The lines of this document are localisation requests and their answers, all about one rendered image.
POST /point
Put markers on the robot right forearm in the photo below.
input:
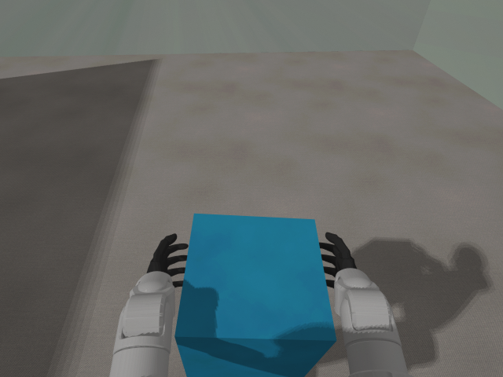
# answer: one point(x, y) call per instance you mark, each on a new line
point(370, 333)

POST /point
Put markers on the robot left forearm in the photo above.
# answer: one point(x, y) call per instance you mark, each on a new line
point(143, 337)

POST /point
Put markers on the left robot hand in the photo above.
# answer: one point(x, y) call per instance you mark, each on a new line
point(160, 261)

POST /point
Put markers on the carton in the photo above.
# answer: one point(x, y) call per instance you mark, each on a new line
point(254, 298)

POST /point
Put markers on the right robot hand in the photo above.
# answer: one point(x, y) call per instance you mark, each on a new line
point(341, 260)

